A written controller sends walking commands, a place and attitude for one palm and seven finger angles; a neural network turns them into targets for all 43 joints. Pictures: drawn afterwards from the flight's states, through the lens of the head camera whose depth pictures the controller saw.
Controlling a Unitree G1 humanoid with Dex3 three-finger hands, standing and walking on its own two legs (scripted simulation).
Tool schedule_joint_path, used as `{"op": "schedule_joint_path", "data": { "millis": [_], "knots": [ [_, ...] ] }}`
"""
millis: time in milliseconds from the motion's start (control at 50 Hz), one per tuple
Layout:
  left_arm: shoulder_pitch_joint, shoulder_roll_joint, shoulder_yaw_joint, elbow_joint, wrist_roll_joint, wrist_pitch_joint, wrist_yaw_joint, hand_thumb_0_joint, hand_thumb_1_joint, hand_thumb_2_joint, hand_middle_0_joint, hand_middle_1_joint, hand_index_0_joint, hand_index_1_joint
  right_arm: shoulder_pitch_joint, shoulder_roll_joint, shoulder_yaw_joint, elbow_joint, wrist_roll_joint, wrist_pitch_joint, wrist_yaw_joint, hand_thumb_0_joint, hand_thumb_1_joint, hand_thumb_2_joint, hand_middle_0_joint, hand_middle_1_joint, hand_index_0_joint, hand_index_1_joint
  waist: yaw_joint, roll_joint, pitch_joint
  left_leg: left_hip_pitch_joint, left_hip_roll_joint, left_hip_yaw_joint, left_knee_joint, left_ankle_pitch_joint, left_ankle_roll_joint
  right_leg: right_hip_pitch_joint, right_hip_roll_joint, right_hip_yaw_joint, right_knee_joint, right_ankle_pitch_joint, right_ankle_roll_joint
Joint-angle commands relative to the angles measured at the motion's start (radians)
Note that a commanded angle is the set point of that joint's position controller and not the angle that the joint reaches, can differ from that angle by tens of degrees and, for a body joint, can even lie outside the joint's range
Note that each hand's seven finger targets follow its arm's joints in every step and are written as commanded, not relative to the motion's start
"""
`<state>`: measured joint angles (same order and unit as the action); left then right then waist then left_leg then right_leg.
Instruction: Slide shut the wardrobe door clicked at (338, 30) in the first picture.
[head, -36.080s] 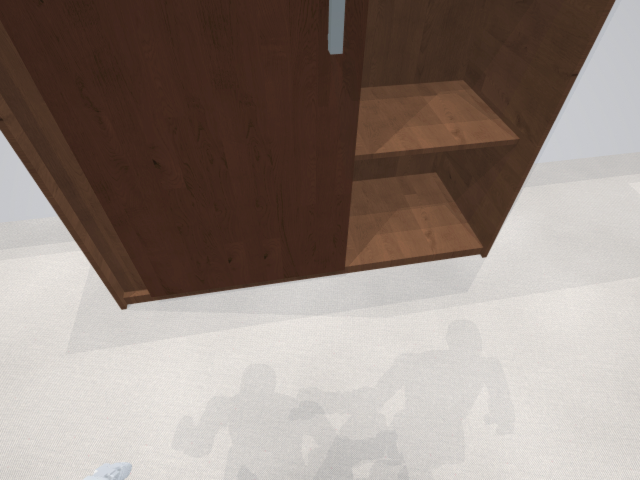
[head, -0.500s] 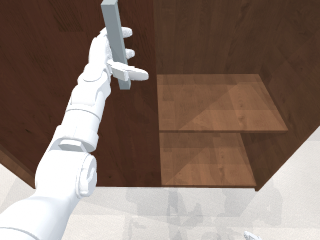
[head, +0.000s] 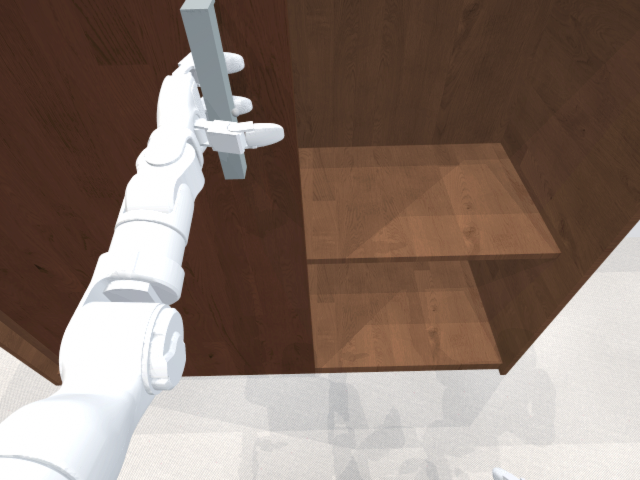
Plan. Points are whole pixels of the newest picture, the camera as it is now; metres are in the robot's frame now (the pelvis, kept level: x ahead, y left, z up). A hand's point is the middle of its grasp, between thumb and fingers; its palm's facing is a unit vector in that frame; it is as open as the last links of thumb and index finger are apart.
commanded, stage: grip the handle and tug to test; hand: left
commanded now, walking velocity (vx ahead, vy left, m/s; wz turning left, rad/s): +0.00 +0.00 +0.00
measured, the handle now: (222, 92) +0.51 +0.12 +0.24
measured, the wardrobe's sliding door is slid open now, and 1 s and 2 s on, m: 0.60 0.60 0.60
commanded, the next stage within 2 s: move the hooked fingers beside the handle in 1.14 s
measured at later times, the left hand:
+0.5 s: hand (238, 116) +0.47 +0.10 +0.23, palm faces +0.00 -1.00 +0.01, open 5.8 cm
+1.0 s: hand (238, 116) +0.47 +0.10 +0.23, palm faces +0.01 -1.00 +0.01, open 5.7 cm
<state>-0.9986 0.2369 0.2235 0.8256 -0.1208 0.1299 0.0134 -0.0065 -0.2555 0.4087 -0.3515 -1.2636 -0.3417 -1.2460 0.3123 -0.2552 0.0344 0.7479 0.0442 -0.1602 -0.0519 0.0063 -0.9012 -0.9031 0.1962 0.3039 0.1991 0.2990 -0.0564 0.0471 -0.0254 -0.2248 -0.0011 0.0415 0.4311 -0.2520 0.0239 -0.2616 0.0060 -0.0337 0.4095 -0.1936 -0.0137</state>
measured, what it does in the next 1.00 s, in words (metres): stands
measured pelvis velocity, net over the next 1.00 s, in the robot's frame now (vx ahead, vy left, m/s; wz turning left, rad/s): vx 0.00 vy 0.00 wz -0.01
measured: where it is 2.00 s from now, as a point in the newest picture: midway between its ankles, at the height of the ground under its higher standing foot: outside the picture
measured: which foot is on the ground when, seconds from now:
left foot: down 0.00-1.00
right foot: down 0.00-1.00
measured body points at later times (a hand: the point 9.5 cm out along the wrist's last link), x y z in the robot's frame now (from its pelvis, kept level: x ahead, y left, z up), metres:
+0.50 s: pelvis +0.01 +0.00 +0.00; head +0.02 -0.02 +0.45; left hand +0.47 +0.15 +0.23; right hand +0.12 -0.25 -0.12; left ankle -0.02 +0.10 -0.74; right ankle +0.01 -0.11 -0.74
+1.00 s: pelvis +0.00 +0.00 +0.00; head +0.01 -0.01 +0.45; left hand +0.47 +0.15 +0.23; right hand +0.07 -0.25 -0.12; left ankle -0.02 +0.10 -0.74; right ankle +0.01 -0.11 -0.74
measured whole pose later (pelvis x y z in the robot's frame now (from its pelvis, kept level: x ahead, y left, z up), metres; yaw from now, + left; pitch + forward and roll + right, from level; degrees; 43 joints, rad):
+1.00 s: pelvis +0.00 +0.00 +0.00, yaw -1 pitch +3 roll +0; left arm -0.99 0.25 0.24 0.83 -0.11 0.13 0.01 0.01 0.62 0.86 -0.45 -1.40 -0.45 -1.40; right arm 0.32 -0.26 0.04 0.74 0.05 -0.15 -0.06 0.01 -0.90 -0.90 0.20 0.30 0.20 0.30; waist -0.07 0.05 -0.02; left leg -0.23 0.00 0.05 0.43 -0.25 0.03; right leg -0.27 0.01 -0.02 0.41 -0.18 -0.01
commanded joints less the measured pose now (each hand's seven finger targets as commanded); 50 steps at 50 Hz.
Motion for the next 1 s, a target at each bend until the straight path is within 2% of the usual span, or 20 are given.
{"op": "schedule_joint_path", "data": {
  "millis": [0,20,100,140,160,280,320,360,420,480,500,540,580,620,680,700,820,860,920,980],
  "knots": [
    [-0.508,0.233,0.058,-0.251,-0.005,-0.075,-0.007,0.000,0.153,0.580,-0.370,-1.293,-0.370,-1.293,-0.030,-0.125,-0.043,-0.124,0.005,-0.039,-0.007,0.000,-0.900,-0.900,0.200,0.300,0.200,0.300,0.012,-0.076,-0.346,0.109,0.007,-0.035,-0.024,0.274,0.013,0.156,0.007,0.017,-0.028,0.262,-0.014],
    [-0.527,0.209,0.037,-0.267,-0.006,-0.073,-0.009,0.000,0.200,0.600,-0.375,-1.300,-0.375,-1.300,-0.033,-0.121,-0.040,-0.129,0.006,-0.039,-0.007,0.000,-0.900,-0.900,0.200,0.300,0.200,0.300,0.002,-0.072,-0.336,0.108,0.005,-0.034,-0.027,0.269,0.014,0.150,0.008,0.018,-0.031,0.266,-0.012],
    [-0.467,0.220,0.049,-0.266,-0.006,-0.052,-0.016,0.000,0.387,0.680,-0.395,-1.327,-0.395,-1.327,-0.045,-0.125,-0.043,-0.141,0.009,-0.031,-0.006,0.000,-0.900,-0.900,0.200,0.300,0.200,0.300,0.016,-0.072,-0.321,0.103,0.005,-0.028,-0.027,0.273,0.015,0.158,0.008,0.017,-0.031,0.269,-0.014],
    [-0.514,0.180,0.011,-0.293,-0.009,-0.045,-0.020,0.000,0.480,0.720,-0.405,-1.340,-0.405,-1.340,-0.048,-0.120,-0.040,-0.143,0.011,-0.033,-0.006,0.000,-0.900,-0.900,0.200,0.300,0.200,0.300,-0.002,-0.056,-0.306,0.109,0.005,-0.030,-0.027,0.259,0.016,0.134,0.008,0.018,-0.037,0.259,-0.012],
    [-0.498,0.207,0.039,-0.290,-0.011,-0.042,-0.018,0.000,0.527,0.740,-0.410,-1.347,-0.410,-1.347,-0.044,-0.123,-0.044,-0.143,0.010,-0.033,-0.007,0.000,-0.900,-0.900,0.200,0.300,0.200,0.300,0.005,-0.077,-0.318,0.106,0.006,-0.034,-0.027,0.258,0.016,0.141,0.010,0.017,-0.036,0.257,-0.012],
    [-0.555,0.168,0.002,-0.331,-0.021,-0.037,-0.019,0.000,0.807,0.860,-0.440,-1.387,-0.440,-1.387,-0.052,-0.120,-0.044,-0.138,0.010,-0.035,-0.011,0.000,-0.900,-0.900,0.200,0.300,0.200,0.300,-0.013,-0.060,-0.352,0.150,0.006,-0.038,-0.013,0.290,0.017,0.125,0.011,0.018,-0.030,0.278,-0.011],
    [-0.533,0.212,0.039,-0.309,-0.021,-0.033,-0.013,0.000,0.900,0.900,-0.450,-1.400,-0.450,-1.400,-0.050,-0.124,-0.041,-0.133,0.007,-0.029,-0.012,0.000,-0.900,-0.900,0.200,0.300,0.200,0.300,-0.002,-0.056,-0.353,0.135,0.004,-0.037,-0.016,0.291,0.015,0.141,0.008,0.018,-0.027,0.282,-0.012],
    [-0.554,0.196,0.032,-0.299,-0.019,-0.030,-0.007,0.000,0.900,0.900,-0.450,-1.400,-0.450,-1.400,-0.051,-0.120,-0.039,-0.131,0.006,-0.028,-0.013,0.000,-0.900,-0.900,0.200,0.300,0.200,0.300,-0.005,-0.074,-0.344,0.121,0.002,-0.037,-0.015,0.283,0.015,0.137,0.009,0.017,-0.026,0.281,-0.010],
    [-0.526,0.240,0.072,-0.261,-0.009,-0.030,0.013,0.000,0.900,0.900,-0.450,-1.400,-0.450,-1.400,-0.048,-0.123,-0.037,-0.129,0.001,-0.019,-0.011,0.000,-0.900,-0.900,0.200,0.300,0.200,0.300,0.008,-0.085,-0.328,0.097,0.001,-0.037,-0.017,0.289,0.016,0.150,0.006,0.017,-0.021,0.284,-0.011],
    [-0.563,0.230,0.061,-0.263,-0.006,-0.034,0.016,0.000,0.900,0.900,-0.450,-1.400,-0.450,-1.400,-0.046,-0.120,-0.039,-0.128,0.001,-0.014,-0.012,0.000,-0.900,-0.900,0.200,0.300,0.200,0.300,-0.006,-0.110,-0.331,0.095,0.001,-0.032,-0.015,0.281,0.018,0.147,0.006,0.020,-0.023,0.292,-0.005],
    [-0.528,0.244,0.077,-0.235,-0.006,-0.033,0.016,0.000,0.900,0.900,-0.450,-1.400,-0.450,-1.400,-0.049,-0.121,-0.039,-0.128,0.001,-0.011,-0.012,0.000,-0.900,-0.900,0.200,0.300,0.200,0.300,0.008,-0.101,-0.325,0.090,0.001,-0.033,-0.015,0.276,0.017,0.148,0.005,0.019,-0.022,0.277,-0.008],
    [-0.577,0.208,0.036,-0.246,-0.006,-0.041,0.011,0.000,0.900,0.900,-0.450,-1.400,-0.450,-1.400,-0.047,-0.118,-0.036,-0.129,0.002,-0.012,-0.012,0.000,-0.900,-0.900,0.200,0.300,0.200,0.300,-0.011,-0.091,-0.316,0.092,0.001,-0.036,-0.018,0.258,0.016,0.129,0.006,0.019,-0.024,0.261,-0.007],
    [-0.591,0.202,0.033,-0.238,-0.002,-0.049,0.012,0.000,0.900,0.900,-0.450,-1.400,-0.450,-1.400,-0.043,-0.117,-0.036,-0.126,0.002,-0.016,-0.011,0.000,-0.900,-0.900,0.200,0.300,0.200,0.300,-0.012,-0.071,-0.310,0.098,0.003,-0.037,-0.017,0.253,0.015,0.113,0.006,0.019,-0.024,0.248,-0.009],
    [-0.560,0.243,0.065,-0.240,0.000,-0.058,0.014,0.000,0.900,0.900,-0.450,-1.400,-0.450,-1.400,-0.045,-0.119,-0.036,-0.133,0.001,-0.014,-0.011,0.000,-0.900,-0.900,0.200,0.300,0.200,0.300,0.002,-0.084,-0.337,0.096,0.003,-0.039,-0.017,0.255,0.015,0.140,0.005,0.021,-0.022,0.247,-0.010],
    [-0.591,0.206,0.034,-0.206,-0.006,-0.058,0.008,0.000,0.900,0.900,-0.450,-1.400,-0.450,-1.400,-0.037,-0.118,-0.036,-0.124,0.003,-0.020,-0.014,0.000,-0.900,-0.900,0.200,0.300,0.200,0.300,-0.018,-0.096,-0.309,0.086,0.004,-0.037,-0.020,0.217,0.016,0.109,0.008,0.022,-0.031,0.215,-0.005],
    [-0.581,0.242,0.060,-0.193,-0.003,-0.063,0.011,0.000,0.900,0.900,-0.450,-1.400,-0.450,-1.400,-0.032,-0.125,-0.037,-0.120,0.002,-0.016,-0.014,0.000,-0.900,-0.900,0.200,0.300,0.200,0.300,-0.007,-0.093,-0.305,0.076,0.005,-0.041,-0.024,0.212,0.013,0.115,0.007,0.017,-0.031,0.197,-0.009],
    [-0.579,0.230,0.047,-0.198,-0.002,-0.073,0.008,0.000,0.900,0.900,-0.450,-1.400,-0.450,-1.400,-0.025,-0.124,-0.037,-0.124,0.005,-0.028,-0.014,0.000,-0.900,-0.900,0.200,0.300,0.200,0.300,-0.010,-0.072,-0.318,0.081,0.005,-0.042,-0.029,0.195,0.014,0.112,0.007,0.021,-0.035,0.177,-0.009],
    [-0.585,0.187,0.021,-0.214,-0.004,-0.076,0.005,0.000,0.900,0.900,-0.450,-1.400,-0.450,-1.400,-0.025,-0.121,-0.039,-0.126,0.004,-0.037,-0.012,0.000,-0.900,-0.900,0.200,0.300,0.200,0.300,-0.014,-0.063,-0.319,0.092,0.006,-0.041,-0.030,0.198,0.013,0.104,0.009,0.023,-0.036,0.182,-0.009],
    [-0.510,0.245,0.076,-0.221,-0.012,-0.075,0.003,0.000,0.900,0.900,-0.450,-1.400,-0.450,-1.400,-0.023,-0.129,-0.041,-0.131,0.004,-0.036,-0.012,0.000,-0.900,-0.900,0.200,0.300,0.200,0.300,0.008,-0.106,-0.341,0.081,0.007,-0.040,-0.034,0.211,0.015,0.146,0.010,0.021,-0.035,0.197,-0.009],
    [-0.488,0.230,0.068,-0.245,-0.014,-0.068,-0.004,0.000,0.900,0.900,-0.450,-1.400,-0.450,-1.400,-0.033,-0.125,-0.043,-0.138,0.007,-0.041,-0.010,0.000,-0.900,-0.900,0.200,0.300,0.200,0.300,0.009,-0.090,-0.329,0.084,0.009,-0.033,-0.037,0.200,0.017,0.143,0.010,0.026,-0.042,0.190,-0.009]
  ]
}}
